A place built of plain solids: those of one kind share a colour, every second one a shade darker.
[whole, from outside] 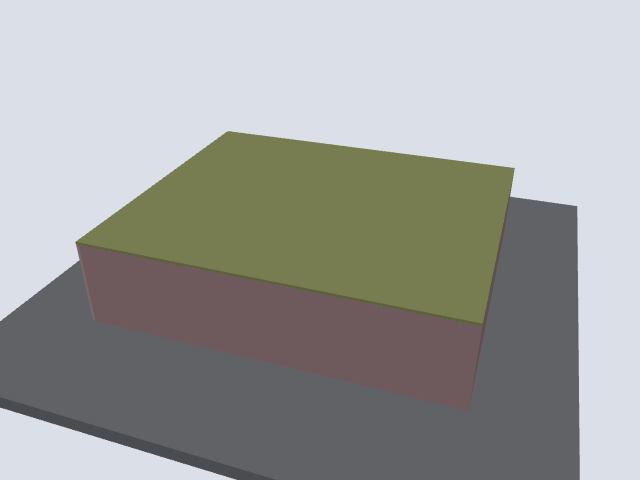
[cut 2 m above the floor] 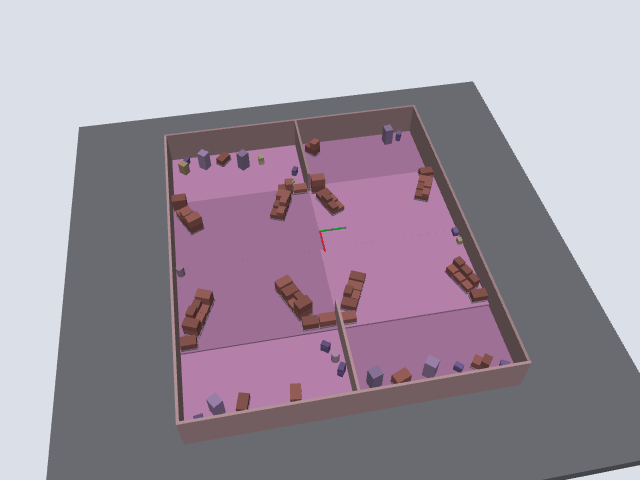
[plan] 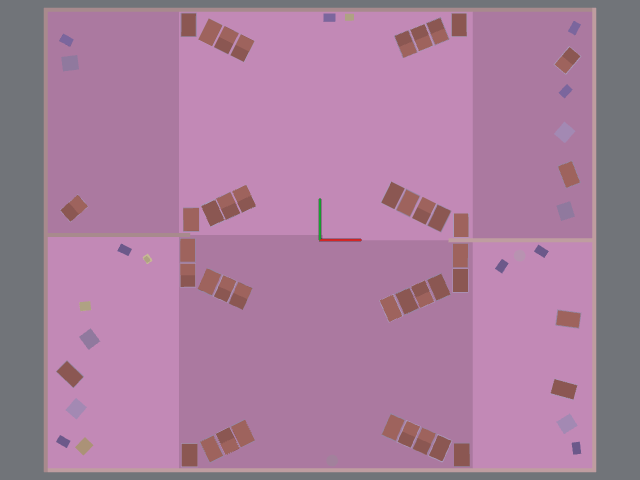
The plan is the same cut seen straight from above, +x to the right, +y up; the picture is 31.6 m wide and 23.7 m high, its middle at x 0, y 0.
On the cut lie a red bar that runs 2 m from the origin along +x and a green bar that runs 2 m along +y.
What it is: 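A closed cross-dock hall without a stair; its walked floor lies 1.04 m over the lower ground and ends at a front at either end, two bays a front; beyond a bay's line the ground lies deep, a low step down, or level and merely marked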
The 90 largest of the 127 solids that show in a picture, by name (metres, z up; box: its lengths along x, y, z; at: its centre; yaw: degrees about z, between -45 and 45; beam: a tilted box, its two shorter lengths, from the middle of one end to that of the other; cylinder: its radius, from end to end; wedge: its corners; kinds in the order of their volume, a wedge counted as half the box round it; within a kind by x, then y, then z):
{
 "floor_1": {"box": [6.52, 11.46, 0.2], "at": [-10.2, -5.56, 0.05]},
 "floor_2": {"box": [6.52, 10.96, 0.18], "at": [-10.2, 5.81, 0.04]},
 "floor_3": {"box": [7.11, 11.54, 1.09], "at": [-3.41, -5.52, 0.49]},
 "floor_4": {"box": [7.11, 11.04, 1.09], "at": [-3.41, 5.77, 0.49]},
 "floor_5": {"box": [7.39, 11.27, 1.09], "at": [3.85, -5.65, 0.49]},
 "floor_6": {"box": [7.39, 11.3, 1.09], "at": [3.85, 5.64, 0.49]},
 "floor_7": {"box": [5.94, 11.19, 0.95], "at": [10.49, -5.69, 0.43]},
 "floor_8": {"box": [5.94, 11.22, 0.91], "at": [10.49, 5.68, 0.4]},
 "wall_1": {"box": [0.2, 22.93, 6.52], "at": [-13.54, 0.0, 3.21]},
 "wall_2": {"box": [7.06, 0.2, 6.52], "at": [-9.93, 0.25, 3.21]},
 "wall_3": {"box": [26.88, 0.2, 6.52], "at": [0.0, -11.37, 3.21]},
 "wall_4": {"box": [26.88, 0.2, 6.52], "at": [0.0, 11.37, 3.21]},
 "wall_5": {"box": [7.11, 0.2, 6.52], "at": [9.9, -0.02, 3.21]},
 "wall_6": {"box": [0.2, 22.93, 6.52], "at": [13.54, 0.0, 3.21]},
 "roof_1": {"box": [27.28, 22.93, 0.2], "at": [0.0, 0.0, 6.57]},
 "load_1": {"box": [1.13, 0.73, 0.53], "at": [-12.34, -6.63, 0.55], "yaw": -44.1},
 "load_2": {"box": [1.16, 0.77, 0.68], "at": [-12.14, 1.56, 0.61], "yaw": 41.3},
 "load_3": {"box": [0.58, 0.77, 0.68], "at": [-11.93, 1.74, 1.29], "yaw": 41.5},
 "load_4": {"box": [0.72, 1.13, 0.38], "at": [-6.54, -0.51, 1.37], "yaw": -0.1},
 "load_5": {"box": [0.73, 1.14, 0.58], "at": [-6.53, -1.75, 1.47], "yaw": 0.1},
 "load_6": {"box": [0.73, 0.57, 0.58], "at": [-6.53, -1.46, 2.05]},
 "load_7": {"box": [0.72, 1.13, 0.42], "at": [-6.49, 10.62, 1.39], "yaw": -0.3},
 "load_8": {"box": [0.78, 1.13, 1.07], "at": [-6.44, -10.62, 1.72], "yaw": 0.3},
 "load_9": {"box": [0.77, 1.12, 0.71], "at": [-6.36, 1.01, 1.54]},
 "load_10": {"box": [0.77, 1.12, 0.71], "at": [-6.36, 1.01, 2.24], "yaw": 0.3},
 "load_11": {"box": [0.77, 1.11, 0.49], "at": [-5.46, -2.06, 1.91], "yaw": -24.2},
 "load_12": {"box": [0.76, 1.17, 0.47], "at": [-5.4, 10.25, 1.42], "yaw": -26.6},
 "load_13": {"box": [0.73, 1.11, 0.55], "at": [-5.35, -10.31, 1.46], "yaw": 25.9},
 "load_14": {"box": [0.77, 1.1, 0.55], "at": [-5.29, 1.33, 1.46], "yaw": 24.2},
 "load_15": {"box": [0.7, 1.15, 0.57], "at": [-4.68, -2.41, 1.47], "yaw": -23.9},
 "load_16": {"box": [0.78, 1.16, 0.42], "at": [-4.62, 9.87, 1.39], "yaw": -26.8},
 "load_17": {"box": [0.7, 0.58, 0.57], "at": [-4.57, -2.16, 2.04], "yaw": -24.4},
 "load_18": {"box": [0.76, 1.17, 0.68], "at": [-4.56, -9.93, 1.52], "yaw": 25.8},
 "load_19": {"box": [0.78, 1.14, 0.51], "at": [-4.53, 1.68, 1.44], "yaw": 24.6},
 "load_20": {"box": [0.78, 0.58, 0.42], "at": [-4.5, 10.12, 1.81], "yaw": -26.7},
 "load_21": {"box": [0.76, 0.58, 0.68], "at": [-4.44, -10.18, 2.2], "yaw": 26.1},
 "load_22": {"box": [0.78, 0.57, 0.51], "at": [-4.41, 1.42, 1.95], "yaw": 24.3},
 "load_23": {"box": [0.76, 1.16, 0.4], "at": [-3.92, -2.76, 1.38], "yaw": -24.1},
 "load_24": {"box": [0.74, 1.16, 0.37], "at": [-3.83, 9.48, 1.37], "yaw": -26.4},
 "load_25": {"box": [0.78, 1.13, 0.68], "at": [-3.81, -9.56, 1.52], "yaw": 25.8},
 "load_26": {"box": [0.76, 0.58, 0.4], "at": [-3.81, -2.5, 1.78], "yaw": -24.0},
 "load_27": {"box": [0.78, 1.13, 0.68], "at": [-3.8, -9.56, 2.2], "yaw": 26.0},
 "load_28": {"box": [0.77, 1.16, 0.38], "at": [-3.75, 2.04, 1.37], "yaw": 24.6},
 "load_29": {"box": [0.74, 0.58, 0.37], "at": [-3.71, 9.73, 1.74], "yaw": -26.5},
 "load_30": {"box": [0.77, 0.58, 0.38], "at": [-3.63, 1.77, 1.75], "yaw": 24.5},
 "load_31": {"box": [0.72, 1.16, 1.02], "at": [3.51, -3.37, 1.69], "yaw": 23.8},
 "load_32": {"box": [0.73, 1.15, 0.43], "at": [3.6, 2.2, 1.4], "yaw": -26.3},
 "load_33": {"box": [0.75, 1.11, 1.09], "at": [3.61, -9.25, 1.73], "yaw": -23.5},
 "load_34": {"box": [0.72, 0.58, 0.55], "at": [4.13, 9.94, 2.0], "yaw": 21.9},
 "load_35": {"box": [0.72, 1.16, 0.55], "at": [4.24, 9.67, 1.46], "yaw": 22.3},
 "load_36": {"box": [0.71, 0.57, 0.46], "at": [4.27, -9.85, 1.88], "yaw": -23.8},
 "load_37": {"box": [0.76, 1.1, 0.47], "at": [4.3, -3.02, 1.89], "yaw": 24.3},
 "load_38": {"box": [0.73, 1.12, 0.36], "at": [4.35, 1.82, 1.36], "yaw": -25.9},
 "load_39": {"box": [0.71, 1.15, 0.46], "at": [4.38, -9.59, 1.41], "yaw": -23.9},
 "load_40": {"box": [0.75, 0.57, 0.5], "at": [4.92, 10.25, 1.92], "yaw": 21.8},
 "load_41": {"box": [0.76, 0.58, 0.46], "at": [4.95, -2.43, 1.87], "yaw": 23.8},
 "load_42": {"box": [0.74, 0.58, 0.44], "at": [5.02, 1.19, 1.84], "yaw": -26.2},
 "load_43": {"box": [0.75, 1.15, 0.5], "at": [5.02, 9.99, 1.43], "yaw": 22.1},
 "load_44": {"box": [0.73, 0.58, 0.64], "at": [5.04, -10.19, 2.14], "yaw": -23.8},
 "load_45": {"box": [0.76, 1.15, 0.46], "at": [5.06, -2.68, 1.41], "yaw": 23.6},
 "load_46": {"box": [0.74, 1.17, 0.44], "at": [5.13, 1.44, 1.4], "yaw": -26.5},
 "load_47": {"box": [0.73, 1.16, 0.64], "at": [5.15, -9.94, 1.5], "yaw": -24.0},
 "load_48": {"box": [0.72, 0.57, 0.44], "at": [5.71, 10.57, 1.85], "yaw": 22.0},
 "load_49": {"box": [0.72, 1.13, 0.44], "at": [5.81, 10.3, 1.4], "yaw": 22.3},
 "load_50": {"box": [0.76, 1.11, 0.72], "at": [5.87, -2.33, 1.54], "yaw": 23.9},
 "load_51": {"box": [0.76, 1.11, 0.72], "at": [5.87, -2.33, 2.26], "yaw": 23.9},
 "load_52": {"box": [0.72, 1.14, 0.53], "at": [5.89, 1.07, 1.45], "yaw": -25.7},
 "load_53": {"box": [0.73, 1.11, 0.57], "at": [5.94, -10.28, 1.47], "yaw": -23.7},
 "load_54": {"box": [0.73, 1.11, 0.57], "at": [5.94, -10.28, 2.04], "yaw": -23.7},
 "load_55": {"box": [0.74, 1.13, 0.55], "at": [6.87, 10.62, 1.46], "yaw": 0.3},
 "load_56": {"box": [0.75, 1.14, 0.61], "at": [6.94, -2.0, 1.49], "yaw": -0.1},
 "load_57": {"box": [0.74, 1.17, 0.66], "at": [6.94, -0.77, 1.51], "yaw": -0.3},
 "load_58": {"box": [0.72, 1.17, 0.49], "at": [6.97, 0.73, 1.43], "yaw": 0.1},
 "load_59": {"box": [0.77, 1.12, 0.58], "at": [7.0, -10.61, 1.47], "yaw": 0.4},
 "load_60": {"box": [1.17, 0.73, 0.41], "at": [12.05, -7.37, 1.26], "yaw": -15.3},
 "load_61": {"box": [0.71, 1.14, 0.58], "at": [12.22, 8.87, 1.29], "yaw": -40.4},
 "load_62": {"box": [1.12, 0.72, 0.95], "at": [12.26, -3.91, 1.52], "yaw": -7.7},
 "load_63": {"box": [0.73, 1.13, 0.76], "at": [12.29, 3.23, 1.38], "yaw": 21.0},
 "load_64": {"box": [0.71, 0.57, 0.58], "at": [12.4, 9.08, 1.88], "yaw": -40.5},
 "cage_trolley_1": {"box": [0.8, 0.72, 1.66], "at": [-12.34, 8.73, 0.96], "yaw": 7.0},
 "cage_trolley_2": {"box": [0.72, 0.8, 1.66], "at": [-12.04, -8.33, 0.98], "yaw": -40.6},
 "cage_trolley_3": {"box": [0.72, 0.8, 1.66], "at": [-11.37, -4.89, 0.98], "yaw": 36.6},
 "cage_trolley_4": {"box": [0.72, 0.8, 1.66], "at": [12.08, 5.31, 1.69], "yaw": -40.7},
 "cage_trolley_5": {"box": [0.72, 0.8, 1.66], "at": [12.13, 1.43, 1.69], "yaw": 17.6},
 "cage_trolley_6": {"box": [0.8, 0.72, 1.66], "at": [12.19, -9.07, 1.74], "yaw": 31.9},
 "drum_1": {"cylinder": 0.29, "from": [0.6, -10.89, 1.04], "to": [0.6, -10.89, 1.92]},
 "drum_2": {"cylinder": 0.29, "from": [9.86, -0.77, 0.91], "to": [9.86, -0.77, 1.78]},
 "bin_1": {"box": [0.58, 0.72, 1.06], "at": [-11.64, -10.19, 0.68], "yaw": -44.2},
 "pallet_1": {"box": [0.8, 1.2, 0.14], "at": [-6.49, 10.62, 1.11]},
 "pallet_2": {"box": [0.8, 1.2, 0.14], "at": [-5.29, 1.33, 1.11], "yaw": 24.5}
}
